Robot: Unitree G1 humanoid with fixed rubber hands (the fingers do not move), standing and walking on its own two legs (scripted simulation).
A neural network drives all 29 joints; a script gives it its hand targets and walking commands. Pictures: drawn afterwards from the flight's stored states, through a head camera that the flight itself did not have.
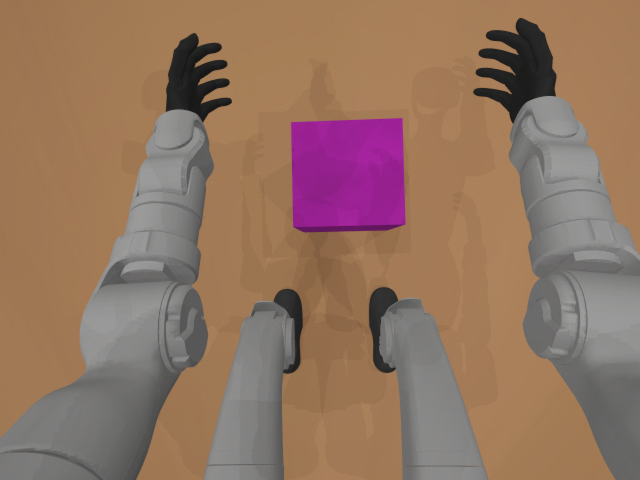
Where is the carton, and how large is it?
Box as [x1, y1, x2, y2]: [291, 118, 405, 231]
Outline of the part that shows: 401,118 291,122 292,194 294,227 302,231 384,230 405,223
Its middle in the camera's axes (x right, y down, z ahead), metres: +0.06 -0.11 +0.84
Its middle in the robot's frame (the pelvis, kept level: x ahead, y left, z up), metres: +0.48 -0.02 -0.51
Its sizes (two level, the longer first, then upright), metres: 0.210 0.200 0.250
